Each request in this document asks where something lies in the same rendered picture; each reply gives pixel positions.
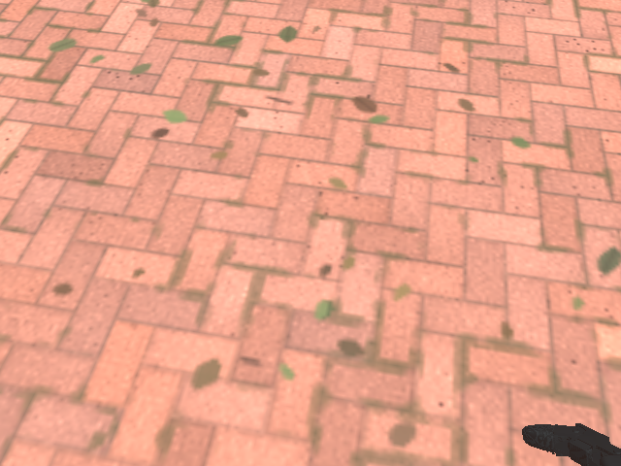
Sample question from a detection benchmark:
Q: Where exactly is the robot right hand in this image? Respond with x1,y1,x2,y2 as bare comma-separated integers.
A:
522,423,621,466

